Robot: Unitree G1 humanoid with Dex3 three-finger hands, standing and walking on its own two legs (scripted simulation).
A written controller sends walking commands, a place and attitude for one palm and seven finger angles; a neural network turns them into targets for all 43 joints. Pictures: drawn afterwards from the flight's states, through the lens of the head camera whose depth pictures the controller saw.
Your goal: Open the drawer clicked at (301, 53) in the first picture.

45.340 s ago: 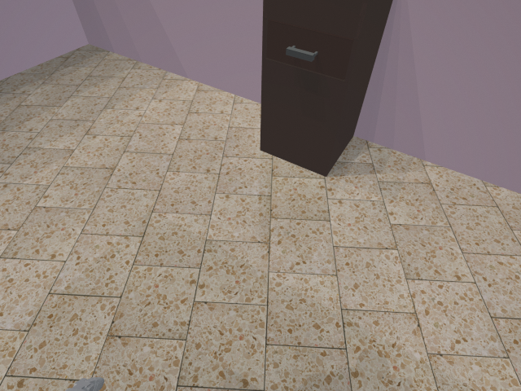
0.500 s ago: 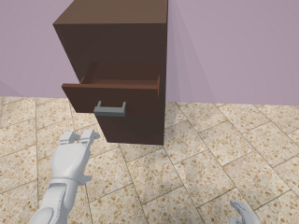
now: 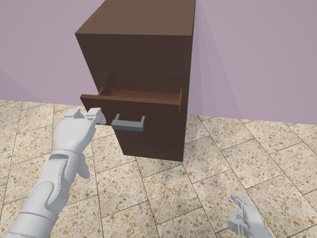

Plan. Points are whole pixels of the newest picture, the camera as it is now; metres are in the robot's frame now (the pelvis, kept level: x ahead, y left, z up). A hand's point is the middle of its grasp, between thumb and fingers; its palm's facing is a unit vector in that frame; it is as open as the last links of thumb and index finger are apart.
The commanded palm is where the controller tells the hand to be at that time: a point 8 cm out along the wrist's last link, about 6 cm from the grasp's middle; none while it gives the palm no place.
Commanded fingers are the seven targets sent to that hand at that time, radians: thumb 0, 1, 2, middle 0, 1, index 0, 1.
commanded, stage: raise the hand with hooked fingers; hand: left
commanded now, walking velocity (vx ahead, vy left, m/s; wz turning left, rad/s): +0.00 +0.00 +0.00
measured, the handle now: (129, 121) +0.53 +0.21 -0.11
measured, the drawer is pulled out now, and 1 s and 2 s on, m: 0.16 0.16 0.16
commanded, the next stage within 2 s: move the hooked fingers above the handle in 0.40 s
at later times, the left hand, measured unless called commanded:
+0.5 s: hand (89, 141) +0.31 +0.23 +0.08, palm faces +0.06 -0.07 -1.00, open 13.8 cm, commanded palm +0.28 +0.23 +0.13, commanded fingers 0.00 -0.50 0.30 -0.30 -1.20 -0.30 -1.20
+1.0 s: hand (106, 135) +0.36 +0.21 +0.03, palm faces -0.02 -0.04 -1.00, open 13.8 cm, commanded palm +0.35 +0.22 +0.09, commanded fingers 0.00 -0.50 0.30 -0.30 -1.20 -0.30 -1.20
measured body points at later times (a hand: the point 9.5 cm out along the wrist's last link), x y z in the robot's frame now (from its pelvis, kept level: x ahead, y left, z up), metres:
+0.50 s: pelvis +0.00 +0.00 +0.00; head +0.03 -0.04 +0.45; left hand +0.30 +0.23 +0.13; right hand +0.18 -0.23 -0.12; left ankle -0.04 +0.09 -0.74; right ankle +0.01 -0.11 -0.74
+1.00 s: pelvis -0.01 -0.01 -0.01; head +0.04 -0.04 +0.44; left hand +0.36 +0.21 +0.09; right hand +0.13 -0.26 -0.14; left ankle -0.04 +0.09 -0.74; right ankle +0.01 -0.11 -0.74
